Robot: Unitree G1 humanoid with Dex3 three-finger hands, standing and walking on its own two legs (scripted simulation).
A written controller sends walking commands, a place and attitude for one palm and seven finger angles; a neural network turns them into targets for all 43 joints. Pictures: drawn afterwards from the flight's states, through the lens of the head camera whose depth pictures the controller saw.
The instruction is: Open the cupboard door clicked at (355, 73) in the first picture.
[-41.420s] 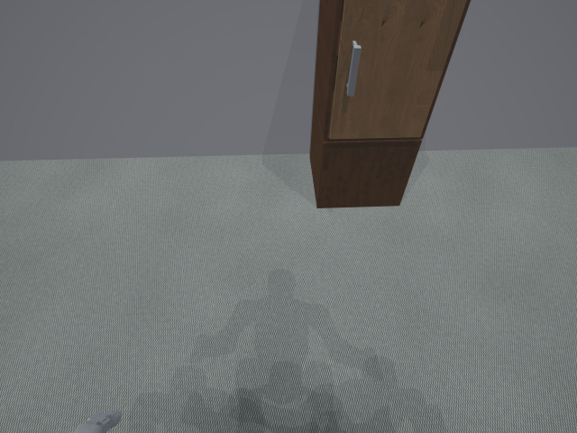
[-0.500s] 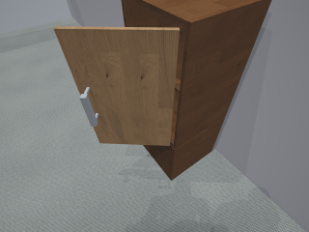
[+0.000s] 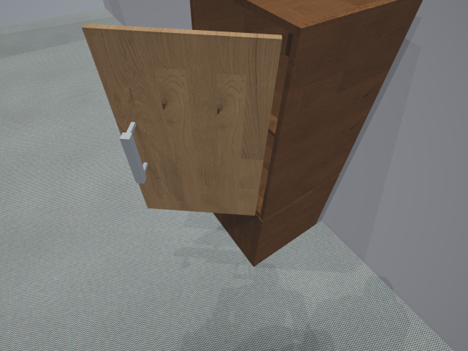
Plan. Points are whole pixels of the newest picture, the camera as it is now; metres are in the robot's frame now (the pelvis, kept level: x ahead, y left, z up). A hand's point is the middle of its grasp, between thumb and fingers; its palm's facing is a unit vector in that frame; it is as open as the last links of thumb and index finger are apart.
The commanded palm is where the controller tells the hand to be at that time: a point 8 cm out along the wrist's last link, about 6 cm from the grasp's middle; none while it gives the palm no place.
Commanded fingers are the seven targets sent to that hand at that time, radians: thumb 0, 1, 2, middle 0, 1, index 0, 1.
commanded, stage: shuffle to correct the standing spot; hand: left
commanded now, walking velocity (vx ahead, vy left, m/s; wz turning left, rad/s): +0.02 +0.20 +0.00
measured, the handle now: (136, 153) +0.56 +0.29 -0.05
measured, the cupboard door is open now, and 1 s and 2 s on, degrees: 52 52 52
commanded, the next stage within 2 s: come to a stop and stand still in 0.44 s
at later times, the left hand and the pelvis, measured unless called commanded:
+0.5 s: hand out of the picture +0.02 +0.24 -0.16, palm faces +0.07 -0.96 -0.26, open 7.3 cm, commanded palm none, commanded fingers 0.00 0.90 0.90 -0.20 -0.30 -0.20 -0.30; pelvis -0.01 +0.06 +0.00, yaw +0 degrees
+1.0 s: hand out of the picture +0.04 +0.31 -0.17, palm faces +0.03 -0.98 -0.21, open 7.3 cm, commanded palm none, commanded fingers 0.00 0.90 0.90 -0.20 -0.30 -0.20 -0.30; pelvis +0.00 +0.12 +0.00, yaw -1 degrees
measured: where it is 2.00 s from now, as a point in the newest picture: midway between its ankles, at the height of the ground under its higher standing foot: outside the picture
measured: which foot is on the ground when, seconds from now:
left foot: down 0.00-0.38, up 0.40-0.68, down 0.70-1.00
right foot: down 0.00-0.72, up 0.74-1.00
